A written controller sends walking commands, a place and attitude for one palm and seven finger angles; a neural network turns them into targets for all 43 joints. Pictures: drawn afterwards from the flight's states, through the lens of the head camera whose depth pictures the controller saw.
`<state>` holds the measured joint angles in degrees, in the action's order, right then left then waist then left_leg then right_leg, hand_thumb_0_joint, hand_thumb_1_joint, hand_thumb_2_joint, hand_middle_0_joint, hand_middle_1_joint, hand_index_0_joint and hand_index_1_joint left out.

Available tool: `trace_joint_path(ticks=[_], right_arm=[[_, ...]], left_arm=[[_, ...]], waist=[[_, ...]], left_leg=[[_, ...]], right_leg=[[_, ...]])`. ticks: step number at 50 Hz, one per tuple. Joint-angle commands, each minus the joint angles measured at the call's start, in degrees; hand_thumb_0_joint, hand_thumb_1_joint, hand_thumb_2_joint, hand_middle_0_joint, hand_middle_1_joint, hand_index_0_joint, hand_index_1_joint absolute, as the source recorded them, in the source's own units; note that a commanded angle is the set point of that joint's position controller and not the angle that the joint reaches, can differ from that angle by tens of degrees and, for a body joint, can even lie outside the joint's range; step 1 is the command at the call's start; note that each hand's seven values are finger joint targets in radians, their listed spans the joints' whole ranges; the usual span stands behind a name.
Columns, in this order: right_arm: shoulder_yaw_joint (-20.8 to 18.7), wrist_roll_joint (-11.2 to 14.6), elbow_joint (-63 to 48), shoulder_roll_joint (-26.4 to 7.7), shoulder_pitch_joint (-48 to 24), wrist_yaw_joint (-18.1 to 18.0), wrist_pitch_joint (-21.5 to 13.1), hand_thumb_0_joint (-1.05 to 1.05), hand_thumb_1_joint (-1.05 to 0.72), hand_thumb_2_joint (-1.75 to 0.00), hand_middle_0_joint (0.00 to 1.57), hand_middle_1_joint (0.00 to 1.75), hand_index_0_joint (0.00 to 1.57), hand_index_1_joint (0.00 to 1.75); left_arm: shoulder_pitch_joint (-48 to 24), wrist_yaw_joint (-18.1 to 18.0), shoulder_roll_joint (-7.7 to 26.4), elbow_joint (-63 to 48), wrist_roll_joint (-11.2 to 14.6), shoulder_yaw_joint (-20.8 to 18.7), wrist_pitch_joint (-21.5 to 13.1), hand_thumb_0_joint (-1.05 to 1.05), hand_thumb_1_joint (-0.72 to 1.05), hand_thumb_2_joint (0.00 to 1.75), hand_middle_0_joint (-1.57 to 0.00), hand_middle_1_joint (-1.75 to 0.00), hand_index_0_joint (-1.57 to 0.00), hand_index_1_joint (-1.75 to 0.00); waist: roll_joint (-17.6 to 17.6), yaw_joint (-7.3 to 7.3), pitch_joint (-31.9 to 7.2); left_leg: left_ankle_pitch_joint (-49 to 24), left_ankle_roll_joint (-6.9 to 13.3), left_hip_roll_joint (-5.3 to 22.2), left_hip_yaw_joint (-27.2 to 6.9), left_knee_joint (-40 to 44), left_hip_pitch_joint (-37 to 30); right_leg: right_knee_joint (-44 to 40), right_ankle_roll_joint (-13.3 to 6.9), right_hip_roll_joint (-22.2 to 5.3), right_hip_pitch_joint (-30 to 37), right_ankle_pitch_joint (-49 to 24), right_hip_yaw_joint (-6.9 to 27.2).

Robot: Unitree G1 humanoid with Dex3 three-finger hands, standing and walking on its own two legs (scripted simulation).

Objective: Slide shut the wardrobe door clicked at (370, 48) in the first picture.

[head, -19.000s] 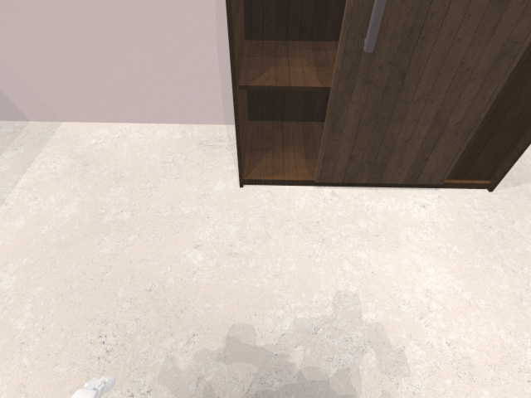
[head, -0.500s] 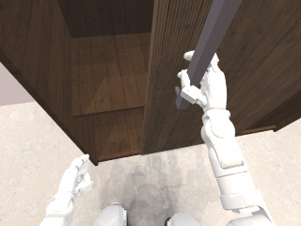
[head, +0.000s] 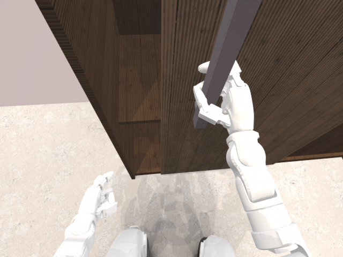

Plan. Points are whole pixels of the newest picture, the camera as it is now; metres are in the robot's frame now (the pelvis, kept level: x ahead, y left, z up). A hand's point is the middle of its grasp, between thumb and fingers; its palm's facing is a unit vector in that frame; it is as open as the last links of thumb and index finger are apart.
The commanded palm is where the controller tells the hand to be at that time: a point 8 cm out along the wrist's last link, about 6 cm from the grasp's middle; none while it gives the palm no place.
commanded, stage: step sideways, sliding the door along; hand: right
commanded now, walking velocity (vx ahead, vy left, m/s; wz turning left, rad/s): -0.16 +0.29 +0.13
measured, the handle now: (211, 72) +0.43 -0.08 +0.15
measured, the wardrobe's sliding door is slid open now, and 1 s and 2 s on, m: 0.14 0.00 0.00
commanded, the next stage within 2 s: stop walking and hold the door there in 0.92 s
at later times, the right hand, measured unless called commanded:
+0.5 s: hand (138, 110) +0.36 +0.06 +0.13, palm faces +0.01 +1.00 -0.10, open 6.7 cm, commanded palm +0.34 +0.06 +0.13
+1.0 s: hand (115, 107) +0.36 +0.10 +0.13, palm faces +0.20 +0.97 -0.10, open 6.6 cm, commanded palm +0.33 +0.12 +0.13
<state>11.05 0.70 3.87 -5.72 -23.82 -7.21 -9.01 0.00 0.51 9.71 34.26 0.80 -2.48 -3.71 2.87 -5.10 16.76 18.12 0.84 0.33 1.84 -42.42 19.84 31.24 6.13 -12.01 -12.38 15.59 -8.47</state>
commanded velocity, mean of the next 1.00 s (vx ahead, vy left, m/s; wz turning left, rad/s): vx -0.01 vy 0.30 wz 0.08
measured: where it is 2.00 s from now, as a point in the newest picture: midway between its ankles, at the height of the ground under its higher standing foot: outside the picture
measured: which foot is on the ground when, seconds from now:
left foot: up 0.00-0.00, down 0.02-0.88, up 0.90-1.00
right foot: down 0.00-0.34, up 0.36-0.48, down 0.50-0.68, up 0.70-0.84, down 0.86-1.00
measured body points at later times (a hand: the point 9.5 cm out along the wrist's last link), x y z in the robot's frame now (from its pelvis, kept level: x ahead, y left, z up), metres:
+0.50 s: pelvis -0.06 +0.13 +0.00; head +0.01 +0.15 +0.44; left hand +0.12 +0.35 -0.12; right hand +0.35 +0.00 +0.14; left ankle -0.02 +0.16 -0.73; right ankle -0.07 -0.06 -0.73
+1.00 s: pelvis -0.08 +0.26 -0.01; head -0.01 +0.28 +0.44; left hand +0.08 +0.49 -0.13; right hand +0.35 +0.05 +0.14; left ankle -0.06 +0.34 -0.71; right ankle -0.09 +0.06 -0.73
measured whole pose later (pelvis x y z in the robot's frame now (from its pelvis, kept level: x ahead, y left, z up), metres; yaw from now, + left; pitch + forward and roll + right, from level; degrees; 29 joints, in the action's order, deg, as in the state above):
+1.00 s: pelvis -0.08 +0.26 -0.01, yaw +1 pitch -2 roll -1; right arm -3.0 9.3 37.3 -14.3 -43.9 -8.2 -3.7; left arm 8.0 -0.6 13.0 37.5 2.1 -2.9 0.6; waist 1.3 -4.8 11.7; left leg 21.8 -0.4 -3.0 -0.5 -48.6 22.6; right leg 31.7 6.5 -9.6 -11.6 17.0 -5.4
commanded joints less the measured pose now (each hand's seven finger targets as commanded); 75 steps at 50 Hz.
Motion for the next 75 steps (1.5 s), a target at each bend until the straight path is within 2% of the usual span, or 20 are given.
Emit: trace_joint_path(ticks=[1,4,6,9,11,18,20,23,28,32,34,37,39,45,51,52,54,57,66,75], right_arm=[[7.19,-3.03,-20.66,3.93,-29.66,4.33,-6.36,0.0,-0.9,-0.9,0.45,1.4,0.45,1.4],[5.05,-2.24,-17.62,1.16,-24.41,3.42,-5.06,0.0,-0.9,-0.9,0.45,1.4,0.45,1.4],[6.62,-1.3,-20.48,3.4,-27.97,3.35,-5.47,0.0,-0.9,-0.9,0.45,1.4,0.45,1.4],[5.24,-0.33,-16.24,3.96,-29.28,3.99,-5.17,0.0,-0.9,-0.9,0.45,1.4,0.45,1.4],[4.62,-1.34,-12.18,4.41,-30.23,3.89,-4.65,0.0,-0.9,-0.9,0.45,1.4,0.45,1.4],[5.52,0.74,-2.34,5.36,-34.75,4.37,-2.05,0.0,-0.9,-0.9,0.45,1.4,0.45,1.4],[7.37,1.22,-3.42,7.28,-38.56,4.55,-2.63,0.0,-0.9,-0.9,0.45,1.4,0.45,1.4],[5.09,1.98,-1.9,4.47,-40.43,4.06,-3.77,0.0,-0.9,-0.9,0.45,1.4,0.45,1.4],[4.66,1.61,6.1,5.81,-41.73,5.56,-3.4,0.0,-0.9,-0.9,0.45,1.4,0.45,1.4],[6.43,1.93,7.06,8.53,-46.6,6.01,-2.46,0.0,-0.9,-0.9,0.45,1.4,0.45,1.4],[6.14,2.08,8.2,7.94,-46.71,5.43,-1.61,0.0,-0.9,-0.9,0.45,1.4,0.45,1.4],[6.05,2.58,9.18,8.13,-47.45,5.31,-2.93,0.0,-0.9,-0.9,0.45,1.4,0.45,1.4],[3.73,2.43,7.87,4.84,-47.77,4.29,-3.33,0.0,-0.9,-0.9,0.45,1.4,0.45,1.4],[2.07,3.77,16.38,5.12,-45.52,4.87,-1.45,0.0,-0.9,-0.9,0.45,1.4,0.45,1.4],[1.61,3.93,7.61,3.65,-47.17,5.18,-1.81,0.0,-0.9,-0.9,0.45,1.4,0.45,1.4],[-35.17,1.16,20.32,-36.88,-39.24,1.23,-1.38,0.0,-0.9,-0.9,0.45,1.4,0.45,1.4],[-23.11,1.18,16.32,-26.23,-34.85,3.19,-0.12,0.0,-0.9,-0.9,0.45,1.4,0.45,1.4],[-30.08,1.42,14.66,-31.39,-32.42,1.7,0.95,0.0,-0.9,-0.9,0.45,1.4,0.45,1.4],[-31.72,0.41,16.33,-32.98,-23.35,0.25,-0.83,0.0,-0.9,-0.9,0.45,1.4,0.45,1.4],[-30.77,0.78,22.77,-33.21,-23.12,0.49,-0.53,0.0,-0.9,-0.9,0.45,1.4,0.45,1.4]], left_arm=[[-4.25,-1.14,3.53,-8.22,2.32,-0.09,-1.61,0.0,0.9,0.9,-0.2,-0.3,-0.2,-0.3],[-2.53,-3.08,4.38,-6.73,1.53,-1.44,-3.07,0.0,0.9,0.9,-0.2,-0.3,-0.2,-0.3],[-2.03,-3.44,4.24,-4.75,0.54,-0.92,-4.05,0.0,0.9,0.9,-0.2,-0.3,-0.2,-0.3],[-1.53,-1.22,6.77,-5.65,0.3,-2.63,-2.27,0.0,0.9,0.9,-0.2,-0.3,-0.2,-0.3],[-2.43,-0.2,5.56,-6.46,0.14,-1.94,-1.11,0.0,0.9,0.9,-0.2,-0.3,-0.2,-0.3],[-1.32,-2.41,4.29,-6.63,2.62,-0.97,-0.2,0.0,0.9,0.9,-0.2,-0.3,-0.2,-0.3],[-0.94,-2.53,4.01,-4.62,2.15,-0.46,-1.29,0.0,0.9,0.9,-0.2,-0.3,-0.2,-0.3],[1.31,-3.09,5.39,-2.88,1.55,-1.18,-1.84,0.0,0.9,0.9,-0.2,-0.3,-0.2,-0.3],[0.89,-1.44,7.0,-4.42,0.56,-1.6,0.83,0.0,0.9,0.9,-0.2,-0.3,-0.2,-0.3],[1.58,-1.75,6.08,-5.6,2.36,-0.46,1.3,0.0,0.9,0.9,-0.2,-0.3,-0.2,-0.3],[1.4,-2.66,5.41,-5.5,3.02,-0.97,1.11,0.0,0.9,0.9,-0.2,-0.3,-0.2,-0.3],[3.88,-2.64,4.13,-2.55,2.59,-0.41,-0.91,0.0,0.9,0.9,-0.2,-0.3,-0.2,-0.3],[3.44,-3.69,5.87,-1.75,1.56,-0.49,-0.72,0.0,0.9,0.9,-0.2,-0.3,-0.2,-0.3],[2.74,-1.14,8.85,-4.48,1.28,-2.64,2.32,0.0,0.9,0.9,-0.2,-0.3,-0.2,-0.3],[5.11,-0.63,9.57,-5.39,3.37,-1.19,2.88,0.0,0.9,0.9,-0.2,-0.3,-0.2,-0.3],[9.63,-1.9,14.97,0.08,2.94,-3.95,3.73,0.0,0.9,0.9,-0.2,-0.3,-0.2,-0.3],[7.26,-2.48,11.06,-1.92,2.74,-3.11,2.43,0.0,0.9,0.9,-0.2,-0.3,-0.2,-0.3],[6.67,-3.41,9.41,-0.68,2.2,-0.34,-1.04,0.0,0.9,0.9,-0.2,-0.3,-0.2,-0.3],[6.51,-3.85,14.02,-3.3,3.55,-1.85,-0.35,0.0,0.9,0.9,-0.2,-0.3,-0.2,-0.3],[8.92,-5.38,14.71,-2.89,2.94,-1.38,1.61,0.0,0.9,0.9,-0.2,-0.3,-0.2,-0.3]], waist=[[-0.31,7.77,-35.3],[-20.4,6.5,-39.42],[-15.71,8.21,-40.4],[3.67,8.36,-39.79],[13.45,6.57,-33.93],[-17.55,7.39,-36.23],[-14.49,8.26,-37.07],[-11.16,8.39,-41.29],[13.73,6.16,-31.72],[0.0,6.51,-35.83],[-17.74,7.23,-39.63],[-13.59,7.41,-38.23],[-11.72,7.34,-41.75],[12.2,5.74,-34.77],[4.28,6.92,-37.95],[0.64,5.04,-37.67],[-14.31,4.95,-39.95],[-8.9,3.96,-35.77],[-3.89,3.74,-37.93],[-0.13,5.27,-33.69]], left_leg=[[-31.38,0.19,4.31,-3.03,12.59,-13.4],[-81.13,6.44,12.46,-16.86,10.29,-25.01],[-74.34,4.61,9.75,-11.63,6.5,-24.73],[-10.29,-1.6,1.83,-4.03,-2.38,-2.95],[8.83,-0.91,0.91,-4.06,-7.85,-0.99],[-40.12,3.58,9.95,-20.29,21.21,-13.91],[-47.22,4.91,10.37,-18.53,18.82,-18.1],[-53.39,2.66,7.11,-12.33,9.5,-22.23],[4.26,-0.9,0.99,-6.03,-5.64,-3.29],[-14.76,-0.18,0.58,-4.78,10.98,-14.81],[-54.99,2.49,8.92,-20.88,19.14,-25.53],[-65.12,-11.05,9.15,-17.83,18.42,-28.95],[-70.87,0.26,8.63,-15.54,12.57,-35.51],[8.56,-3.52,-0.08,-11.15,-18.76,8.41],[-15.05,-0.69,0.37,-1.62,10.23,-10.88],[-37.46,0.29,3.27,-6.12,12.4,-12.6],[-72.37,6.84,12.99,-20.09,11.62,-27.79],[-71.29,9.19,16.42,-22.83,12.14,-28.84],[-54.14,-5.15,11.12,-16.27,15.55,-19.26],[-21.68,-2.96,6.78,-15.33,21.89,-9.46]], right_leg=[[10.59,-7.47,-6.37,12.12,-31.09,1.31],[13.24,-4.0,6.44,-1.52,9.08,2.86],[-0.1,-4.55,4.67,3.38,-2.15,2.92],[-5.64,-13.0,-13.28,25.15,-55.24,11.72],[-6.94,-14.78,-15.57,15.82,-44.7,9.86],[14.26,-4.93,7.24,1.23,7.33,4.34],[13.78,-5.26,7.72,-0.81,10.39,7.52],[-5.97,-5.94,2.52,8.77,-10.54,5.7],[-7.54,-15.43,-16.25,10.42,-35.52,12.96],[3.9,-10.65,-8.03,8.01,-26.15,8.03],[14.84,-5.92,5.86,-1.52,1.89,3.98],[16.96,-5.03,9.16,-7.15,15.29,6.36],[1.58,-4.8,7.76,-5.32,7.88,3.54],[-7.92,-19.27,-21.63,21.83,-40.39,18.03],[7.68,-9.41,-9.08,16.66,-37.18,4.78],[12.2,-6.13,-4.25,10.97,-31.79,0.59],[26.64,-3.37,7.78,-7.97,10.31,1.42],[23.18,-4.56,7.61,-14.72,19.6,7.51],[-2.95,-7.84,4.63,8.44,-20.99,4.41],[-6.97,-8.67,2.97,10.06,-9.57,7.85]])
